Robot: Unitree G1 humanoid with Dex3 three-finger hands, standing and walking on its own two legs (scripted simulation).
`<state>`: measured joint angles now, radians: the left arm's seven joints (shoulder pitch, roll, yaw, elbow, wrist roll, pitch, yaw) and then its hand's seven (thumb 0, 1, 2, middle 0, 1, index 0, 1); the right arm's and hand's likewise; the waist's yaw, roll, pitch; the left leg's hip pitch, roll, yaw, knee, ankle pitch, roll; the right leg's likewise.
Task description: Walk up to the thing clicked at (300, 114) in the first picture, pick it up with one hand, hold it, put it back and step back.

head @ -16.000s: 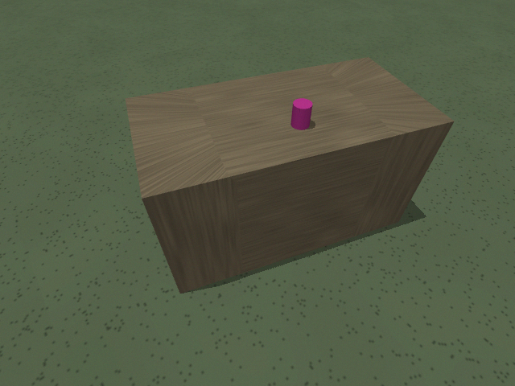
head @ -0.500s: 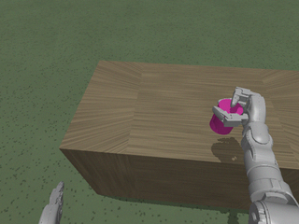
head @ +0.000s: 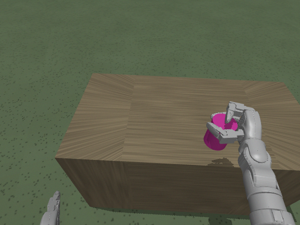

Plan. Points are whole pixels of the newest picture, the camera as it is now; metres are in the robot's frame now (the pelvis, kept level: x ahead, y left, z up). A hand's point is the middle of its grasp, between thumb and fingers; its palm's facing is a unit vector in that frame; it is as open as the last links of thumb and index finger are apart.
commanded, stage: lift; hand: right
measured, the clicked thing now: (219, 132) +0.37 -0.17 +0.07
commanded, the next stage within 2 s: hold in 0.30 s
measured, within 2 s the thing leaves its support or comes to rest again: neither
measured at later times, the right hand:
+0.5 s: hand (228, 123) +0.35 -0.17 +0.13, palm faces +0.14 +0.99 -0.01, open 5.6 cm
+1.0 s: hand (233, 127) +0.33 -0.17 +0.14, palm faces +0.16 +0.99 -0.03, open 5.6 cm
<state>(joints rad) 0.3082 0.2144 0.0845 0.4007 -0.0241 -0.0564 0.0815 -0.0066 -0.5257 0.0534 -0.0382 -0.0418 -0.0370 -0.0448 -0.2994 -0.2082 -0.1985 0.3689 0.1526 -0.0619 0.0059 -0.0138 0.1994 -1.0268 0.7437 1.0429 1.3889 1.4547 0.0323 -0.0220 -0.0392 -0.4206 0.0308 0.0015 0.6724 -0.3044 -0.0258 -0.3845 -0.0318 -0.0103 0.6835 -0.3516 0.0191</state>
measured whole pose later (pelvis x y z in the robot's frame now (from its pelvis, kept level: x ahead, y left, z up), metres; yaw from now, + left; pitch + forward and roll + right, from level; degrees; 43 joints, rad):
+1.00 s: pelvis +0.01 +0.00 +0.01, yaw -1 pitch -1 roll +0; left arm 0.25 0.21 0.11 0.57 -0.02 -0.09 0.08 -0.01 -0.53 0.06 -0.05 -0.05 -0.05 -0.05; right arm -0.08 -0.18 -0.19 0.01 0.18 0.13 0.01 -0.01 0.20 -1.02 0.74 1.04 1.37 1.43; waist 0.01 -0.05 -0.02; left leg -0.26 0.03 0.02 0.55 -0.27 -0.02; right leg -0.23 -0.03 0.00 0.55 -0.31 0.02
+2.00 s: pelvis +0.00 +0.00 +0.02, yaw -1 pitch -2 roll +0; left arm 0.23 0.20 0.10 0.60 -0.01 -0.15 0.08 -0.01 -0.52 0.05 -0.05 -0.05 -0.05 -0.05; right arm -0.11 -0.18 -0.19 0.06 0.17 0.11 0.02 -0.01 0.20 -1.02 0.74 1.04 1.37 1.43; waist 0.02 -0.04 0.00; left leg -0.24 0.03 0.02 0.51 -0.24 -0.02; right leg -0.21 -0.03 0.00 0.52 -0.28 0.02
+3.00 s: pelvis +0.01 +0.01 +0.02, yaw -1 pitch -1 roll +0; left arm 0.22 0.21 0.09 0.61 -0.01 -0.14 0.08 -0.01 -0.53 0.05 -0.05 -0.05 -0.05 -0.05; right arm -0.14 -0.19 -0.19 0.08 0.17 0.12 0.02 -0.01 0.20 -1.03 0.74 1.04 1.38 1.44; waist 0.01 -0.04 0.00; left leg -0.23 0.03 0.02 0.51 -0.25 -0.02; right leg -0.20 -0.03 0.00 0.50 -0.28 0.03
